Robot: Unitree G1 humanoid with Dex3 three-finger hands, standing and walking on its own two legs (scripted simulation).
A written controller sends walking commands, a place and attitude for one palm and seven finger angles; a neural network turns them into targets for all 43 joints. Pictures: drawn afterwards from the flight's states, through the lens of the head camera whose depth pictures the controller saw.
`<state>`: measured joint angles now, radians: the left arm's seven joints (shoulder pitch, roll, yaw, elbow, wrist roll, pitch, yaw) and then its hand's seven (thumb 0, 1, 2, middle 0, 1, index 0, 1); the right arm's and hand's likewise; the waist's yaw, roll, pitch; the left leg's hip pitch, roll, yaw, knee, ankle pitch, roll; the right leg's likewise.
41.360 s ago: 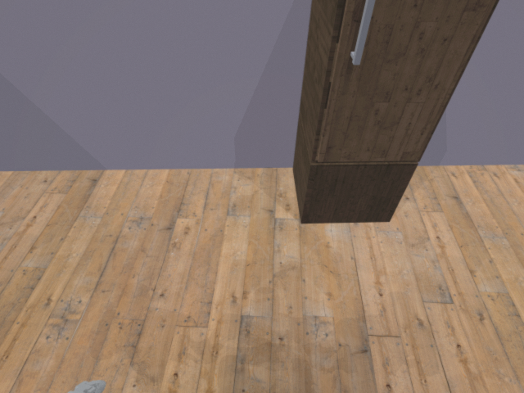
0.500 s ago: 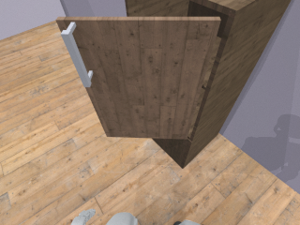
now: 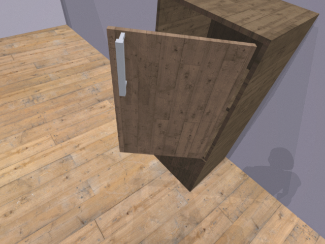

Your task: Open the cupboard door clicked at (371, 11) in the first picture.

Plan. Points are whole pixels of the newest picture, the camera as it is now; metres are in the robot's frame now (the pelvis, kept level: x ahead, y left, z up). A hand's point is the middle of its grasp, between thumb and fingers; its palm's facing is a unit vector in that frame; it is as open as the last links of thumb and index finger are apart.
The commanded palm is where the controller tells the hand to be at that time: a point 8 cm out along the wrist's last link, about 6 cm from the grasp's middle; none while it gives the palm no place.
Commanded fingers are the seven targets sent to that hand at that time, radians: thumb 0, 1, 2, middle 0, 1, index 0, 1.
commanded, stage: come to a stop and stand still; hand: left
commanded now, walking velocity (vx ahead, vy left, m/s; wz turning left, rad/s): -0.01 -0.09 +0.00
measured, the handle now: (122, 66) +0.54 +0.16 +0.15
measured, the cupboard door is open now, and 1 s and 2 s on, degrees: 46 46 46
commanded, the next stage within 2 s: look again from close up in 0.76 s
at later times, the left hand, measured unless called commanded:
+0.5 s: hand out of the picture +0.06 +0.12 -0.18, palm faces +0.01 -0.97 -0.22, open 7.1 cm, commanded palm none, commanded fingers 0.00 0.90 0.90 -0.20 -0.30 -0.20 -0.30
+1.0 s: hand out of the picture -0.03 +0.11 -0.19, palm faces +0.02 -0.99 -0.16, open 7.4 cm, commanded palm none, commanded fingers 0.00 0.90 0.90 -0.20 -0.30 -0.20 -0.30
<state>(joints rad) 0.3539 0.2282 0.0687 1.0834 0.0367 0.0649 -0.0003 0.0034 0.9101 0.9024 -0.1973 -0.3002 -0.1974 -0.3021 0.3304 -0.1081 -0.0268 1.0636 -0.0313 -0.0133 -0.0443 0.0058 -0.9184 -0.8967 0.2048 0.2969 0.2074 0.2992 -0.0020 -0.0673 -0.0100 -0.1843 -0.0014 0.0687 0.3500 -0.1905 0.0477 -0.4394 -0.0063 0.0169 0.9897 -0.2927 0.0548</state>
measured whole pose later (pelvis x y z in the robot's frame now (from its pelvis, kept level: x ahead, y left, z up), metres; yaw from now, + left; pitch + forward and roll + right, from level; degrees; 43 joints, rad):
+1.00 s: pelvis +0.00 -0.04 -0.01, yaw +0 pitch -1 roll -1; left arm 0.34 0.10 -0.01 1.13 0.02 -0.03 0.04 0.00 0.91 0.90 -0.20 -0.30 -0.20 -0.30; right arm 0.25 -0.17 -0.03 1.07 -0.01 -0.01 -0.03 0.01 -0.92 -0.90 0.20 0.30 0.20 0.30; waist -0.01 0.03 0.04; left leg -0.23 0.06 0.03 0.55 -0.30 -0.01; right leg -0.18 0.01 -0.04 0.48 -0.29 -0.01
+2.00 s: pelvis -0.03 -0.06 -0.06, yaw +3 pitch +7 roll -2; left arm 0.47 0.24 0.27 0.05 -0.30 -0.44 -0.31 0.01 0.49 0.73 -0.23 -0.56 -0.23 -0.57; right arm 0.17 -0.28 -0.04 0.53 0.02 -0.27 -0.06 0.01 -0.91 -0.90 0.20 0.30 0.20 0.30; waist 0.06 -0.02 -0.08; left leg -0.66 0.04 -0.05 0.97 -0.44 -0.02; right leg -0.58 -0.02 -0.11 0.93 -0.48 -0.02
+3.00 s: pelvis -0.02 -0.03 -0.02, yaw +2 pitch -2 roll -1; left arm -0.12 0.45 0.44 0.13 -0.32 0.06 -0.43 -0.01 -0.49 0.31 -0.30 -1.19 -0.30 -1.20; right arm 0.23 -0.24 0.10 0.61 0.06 -0.25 -0.13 0.01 -0.90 -0.90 0.21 0.30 0.21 0.30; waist 0.06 0.04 -0.02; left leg -0.26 0.01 0.00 0.57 -0.27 0.01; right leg -0.19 -0.03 -0.07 0.51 -0.29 0.02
